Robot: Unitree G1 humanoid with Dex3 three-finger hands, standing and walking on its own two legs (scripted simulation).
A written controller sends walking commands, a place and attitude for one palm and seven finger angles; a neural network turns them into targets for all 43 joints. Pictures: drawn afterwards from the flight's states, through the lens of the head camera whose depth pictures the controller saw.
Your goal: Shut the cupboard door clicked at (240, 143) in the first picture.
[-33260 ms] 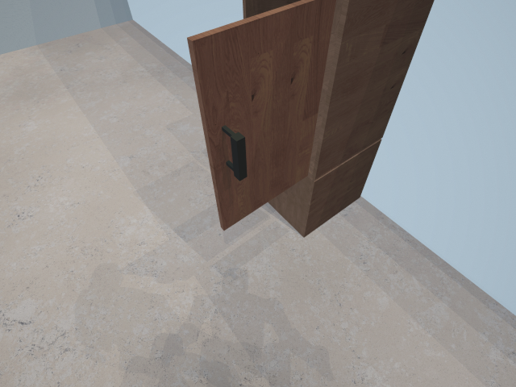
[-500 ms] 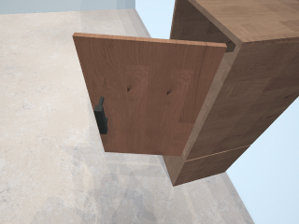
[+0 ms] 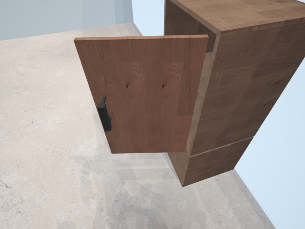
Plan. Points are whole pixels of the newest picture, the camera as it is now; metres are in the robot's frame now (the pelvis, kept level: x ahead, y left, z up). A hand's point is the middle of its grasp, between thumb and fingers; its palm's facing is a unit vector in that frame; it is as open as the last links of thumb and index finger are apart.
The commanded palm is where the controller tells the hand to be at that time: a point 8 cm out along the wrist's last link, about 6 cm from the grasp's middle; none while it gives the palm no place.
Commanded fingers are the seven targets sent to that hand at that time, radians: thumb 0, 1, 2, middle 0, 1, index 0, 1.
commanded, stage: come to a stop and stand still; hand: left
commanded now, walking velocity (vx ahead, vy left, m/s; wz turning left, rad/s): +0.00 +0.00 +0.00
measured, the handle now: (106, 113) +0.50 +0.21 -0.01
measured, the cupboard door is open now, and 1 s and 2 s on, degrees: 73 73 73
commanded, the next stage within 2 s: look again from close up in 0.34 s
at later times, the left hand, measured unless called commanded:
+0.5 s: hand out of the picture -0.04 +0.15 -0.17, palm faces +0.01 -0.98 -0.18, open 7.4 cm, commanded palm none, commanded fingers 0.00 0.90 0.90 -0.20 -0.30 -0.20 -0.30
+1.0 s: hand out of the picture +0.02 +0.15 -0.16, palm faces +0.02 -0.98 -0.20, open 7.4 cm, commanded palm none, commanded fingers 0.00 0.90 0.90 -0.20 -0.30 -0.20 -0.30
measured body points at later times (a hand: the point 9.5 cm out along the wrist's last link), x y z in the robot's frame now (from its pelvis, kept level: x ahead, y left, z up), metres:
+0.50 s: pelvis -0.01 -0.01 +0.01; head +0.01 -0.02 +0.46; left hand -0.04 +0.21 -0.15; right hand -0.04 -0.23 -0.16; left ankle -0.01 +0.09 -0.73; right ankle +0.00 -0.13 -0.73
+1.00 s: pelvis +0.01 -0.03 +0.01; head +0.02 -0.03 +0.46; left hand +0.02 +0.20 -0.15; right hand +0.03 -0.25 -0.15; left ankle -0.01 +0.09 -0.73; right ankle +0.00 -0.13 -0.73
